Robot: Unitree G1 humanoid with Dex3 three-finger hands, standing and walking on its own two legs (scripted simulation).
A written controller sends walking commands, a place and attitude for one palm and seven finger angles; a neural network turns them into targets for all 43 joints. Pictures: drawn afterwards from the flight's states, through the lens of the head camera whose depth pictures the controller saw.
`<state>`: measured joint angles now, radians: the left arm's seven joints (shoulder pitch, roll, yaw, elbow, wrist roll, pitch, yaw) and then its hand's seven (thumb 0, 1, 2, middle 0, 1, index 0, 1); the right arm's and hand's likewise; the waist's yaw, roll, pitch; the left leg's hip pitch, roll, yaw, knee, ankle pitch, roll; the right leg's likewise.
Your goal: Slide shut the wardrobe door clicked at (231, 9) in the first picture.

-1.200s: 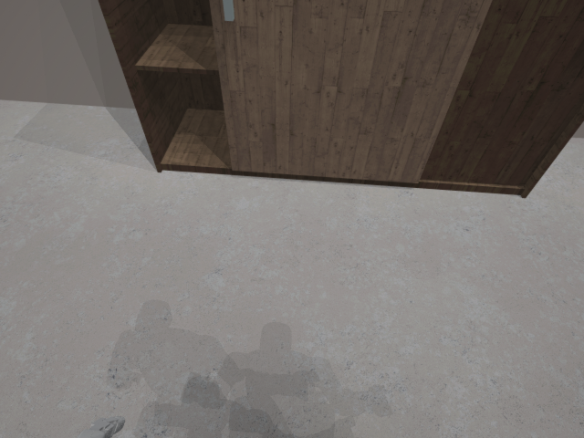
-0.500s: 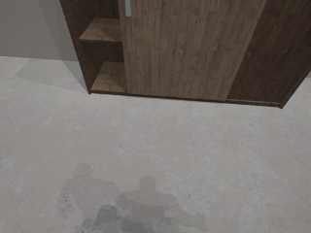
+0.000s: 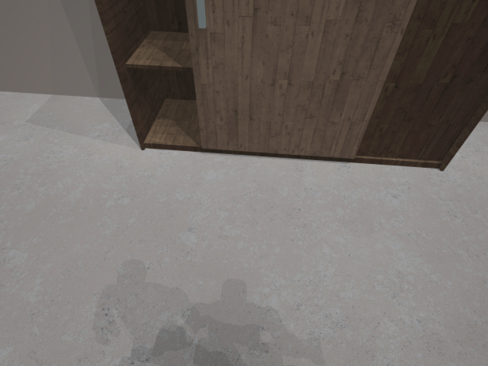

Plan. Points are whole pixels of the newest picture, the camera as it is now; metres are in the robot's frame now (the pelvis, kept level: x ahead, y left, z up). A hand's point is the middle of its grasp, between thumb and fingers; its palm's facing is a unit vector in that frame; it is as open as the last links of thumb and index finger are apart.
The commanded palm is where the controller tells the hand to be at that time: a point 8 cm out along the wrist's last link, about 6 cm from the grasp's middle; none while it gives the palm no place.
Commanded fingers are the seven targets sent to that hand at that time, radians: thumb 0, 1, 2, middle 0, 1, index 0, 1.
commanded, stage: look at it before walking up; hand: right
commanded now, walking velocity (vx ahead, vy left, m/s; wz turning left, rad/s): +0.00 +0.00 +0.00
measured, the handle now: out of the picture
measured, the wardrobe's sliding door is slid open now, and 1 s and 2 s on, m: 0.37 0.37 0.37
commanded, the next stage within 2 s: walk to a spot facing it in 0.24 s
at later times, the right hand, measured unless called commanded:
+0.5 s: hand out of the picture +0.07 -0.25 -0.16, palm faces -0.05 +0.94 -0.33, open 7.4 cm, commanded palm none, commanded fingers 0.00 -0.90 -0.90 0.20 0.30 0.20 0.30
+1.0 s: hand out of the picture +0.06 -0.17 -0.17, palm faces -0.19 +0.97 -0.16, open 7.4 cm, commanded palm none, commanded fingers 0.00 -0.90 -0.90 0.20 0.30 0.20 0.30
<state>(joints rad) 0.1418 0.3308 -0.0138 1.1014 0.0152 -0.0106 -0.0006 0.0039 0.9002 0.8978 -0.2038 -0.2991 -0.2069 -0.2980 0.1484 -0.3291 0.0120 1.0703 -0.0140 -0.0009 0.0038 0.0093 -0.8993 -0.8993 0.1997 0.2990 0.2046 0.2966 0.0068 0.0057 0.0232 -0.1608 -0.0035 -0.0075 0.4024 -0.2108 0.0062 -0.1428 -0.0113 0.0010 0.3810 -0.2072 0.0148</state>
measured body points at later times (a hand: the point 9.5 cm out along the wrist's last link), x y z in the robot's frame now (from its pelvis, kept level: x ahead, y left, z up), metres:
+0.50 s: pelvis +0.00 -0.01 +0.00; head +0.01 +0.00 +0.45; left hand +0.08 +0.28 -0.14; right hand +0.07 -0.29 -0.14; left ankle +0.01 +0.11 -0.74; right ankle +0.00 -0.13 -0.74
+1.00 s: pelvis +0.08 +0.01 +0.00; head +0.11 +0.01 +0.45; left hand +0.12 +0.28 -0.14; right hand +0.07 -0.22 -0.15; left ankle +0.00 +0.11 -0.74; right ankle +0.17 -0.11 -0.69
